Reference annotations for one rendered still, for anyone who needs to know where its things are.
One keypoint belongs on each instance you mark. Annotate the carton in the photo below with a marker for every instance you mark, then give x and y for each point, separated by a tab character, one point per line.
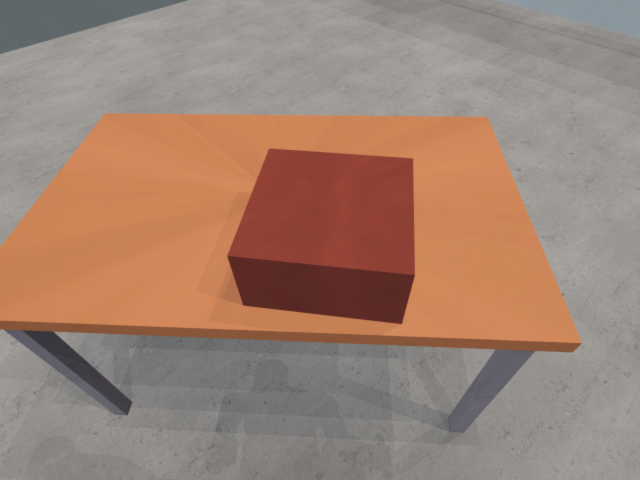
329	234

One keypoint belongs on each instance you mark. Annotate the table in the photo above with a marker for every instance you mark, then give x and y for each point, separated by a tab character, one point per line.
132	236

